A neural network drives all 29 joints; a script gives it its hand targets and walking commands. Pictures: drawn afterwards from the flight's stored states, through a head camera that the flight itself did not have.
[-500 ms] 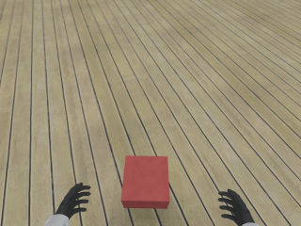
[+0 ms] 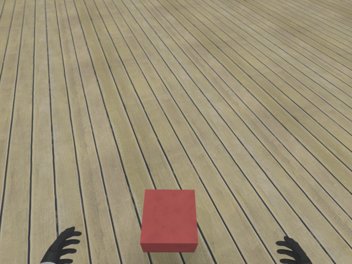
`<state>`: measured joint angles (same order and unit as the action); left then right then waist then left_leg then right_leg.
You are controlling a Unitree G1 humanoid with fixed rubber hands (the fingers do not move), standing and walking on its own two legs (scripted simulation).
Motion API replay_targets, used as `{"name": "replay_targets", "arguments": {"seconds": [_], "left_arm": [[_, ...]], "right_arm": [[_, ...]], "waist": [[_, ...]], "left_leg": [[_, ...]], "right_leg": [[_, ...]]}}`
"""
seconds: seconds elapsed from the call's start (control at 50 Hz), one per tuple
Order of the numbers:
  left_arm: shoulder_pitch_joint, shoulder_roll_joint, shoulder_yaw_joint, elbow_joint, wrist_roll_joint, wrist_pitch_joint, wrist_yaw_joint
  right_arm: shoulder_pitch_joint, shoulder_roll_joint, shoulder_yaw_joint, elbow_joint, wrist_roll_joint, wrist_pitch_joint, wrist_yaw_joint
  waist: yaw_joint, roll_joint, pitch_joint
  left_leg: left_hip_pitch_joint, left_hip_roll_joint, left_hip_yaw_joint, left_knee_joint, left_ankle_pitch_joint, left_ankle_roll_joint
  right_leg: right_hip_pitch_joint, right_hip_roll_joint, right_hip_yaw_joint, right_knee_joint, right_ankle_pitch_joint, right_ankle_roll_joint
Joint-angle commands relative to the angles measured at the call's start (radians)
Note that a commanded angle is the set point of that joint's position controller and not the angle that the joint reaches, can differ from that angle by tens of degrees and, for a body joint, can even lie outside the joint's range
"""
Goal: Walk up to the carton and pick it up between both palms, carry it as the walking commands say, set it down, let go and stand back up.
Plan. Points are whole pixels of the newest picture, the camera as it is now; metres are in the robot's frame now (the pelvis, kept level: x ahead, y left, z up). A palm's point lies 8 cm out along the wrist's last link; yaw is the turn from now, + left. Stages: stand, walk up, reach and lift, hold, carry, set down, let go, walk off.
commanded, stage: stand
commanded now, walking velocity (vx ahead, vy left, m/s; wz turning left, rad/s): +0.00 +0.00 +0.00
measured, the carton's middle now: (169, 220) +0.44 +0.03 -0.68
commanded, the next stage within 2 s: none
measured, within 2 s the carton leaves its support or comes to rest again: neither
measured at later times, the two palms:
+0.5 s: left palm out of the picture +0.12 +0.30 -0.09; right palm out of the picture +0.12 -0.29 -0.09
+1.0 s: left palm out of the picture +0.08 +0.31 -0.09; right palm out of the picture +0.08 -0.30 -0.09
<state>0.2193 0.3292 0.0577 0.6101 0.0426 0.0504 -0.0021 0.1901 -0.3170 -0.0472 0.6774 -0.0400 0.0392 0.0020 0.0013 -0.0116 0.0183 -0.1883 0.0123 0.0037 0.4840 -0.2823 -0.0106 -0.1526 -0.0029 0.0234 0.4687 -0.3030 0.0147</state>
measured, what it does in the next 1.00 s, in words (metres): stands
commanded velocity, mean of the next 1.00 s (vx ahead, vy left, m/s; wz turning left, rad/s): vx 0.00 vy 0.00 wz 0.00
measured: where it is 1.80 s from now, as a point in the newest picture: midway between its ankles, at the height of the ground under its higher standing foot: outside the picture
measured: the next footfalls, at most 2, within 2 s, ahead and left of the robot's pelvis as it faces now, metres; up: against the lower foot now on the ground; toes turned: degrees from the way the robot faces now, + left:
none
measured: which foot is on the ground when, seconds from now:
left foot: down 0.00-1.00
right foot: down 0.00-1.00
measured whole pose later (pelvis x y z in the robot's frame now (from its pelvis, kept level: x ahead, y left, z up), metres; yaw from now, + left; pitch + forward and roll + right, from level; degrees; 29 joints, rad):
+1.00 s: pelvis -0.01 +0.00 +0.01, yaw +0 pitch -2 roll +0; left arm 0.18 0.39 0.01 0.93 0.02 0.00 0.01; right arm 0.13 -0.37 -0.01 0.99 -0.02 -0.01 -0.01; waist 0.00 -0.01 0.02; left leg -0.13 0.01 0.01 0.38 -0.21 0.00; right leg -0.10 -0.01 0.03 0.37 -0.23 0.02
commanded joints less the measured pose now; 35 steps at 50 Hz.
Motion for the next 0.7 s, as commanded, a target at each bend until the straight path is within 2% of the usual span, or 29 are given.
{"name": "replay_targets", "arguments": {"seconds": [0.0, 0.12, 0.3, 0.68], "left_arm": [[-0.042, 0.121, 0.027, -0.045, -0.002, -0.032, 0.007], [-0.028, 0.154, 0.017, 0.014, -0.005, -0.039, 0.021], [-0.033, 0.174, 0.005, 0.084, -0.010, -0.051, 0.026], [-0.059, 0.203, -0.010, 0.207, -0.016, -0.061, 0.023]], "right_arm": [[-0.056, -0.133, -0.030, -0.038, -0.001, -0.032, -0.006], [-0.049, -0.167, -0.029, 0.025, 0.000, -0.040, -0.016], [-0.061, -0.186, -0.023, 0.095, 0.006, -0.050, -0.023], [-0.092, -0.208, -0.006, 0.212, 0.012, -0.056, -0.020]], "waist": [[-0.001, 0.014, -0.077], [-0.003, 0.014, -0.080], [-0.004, 0.015, -0.074], [-0.004, 0.009, -0.030]], "left_leg": [[0.047, 0.057, -0.046, -0.056, 0.274, -0.001], [0.065, 0.067, -0.054, -0.054, 0.351, 0.006], [0.075, 0.077, -0.062, -0.066, 0.371, 0.009], [0.072, 0.090, -0.079, -0.133, 0.254, 0.018]], "right_leg": [[-0.021, -0.054, 0.040, -0.065, 0.247, 0.006], [-0.004, -0.062, 0.045, -0.056, 0.314, 0.000], [0.005, -0.075, 0.053, -0.066, 0.341, -0.008], [0.014, -0.093, 0.077, -0.132, 0.255, -0.015]]}}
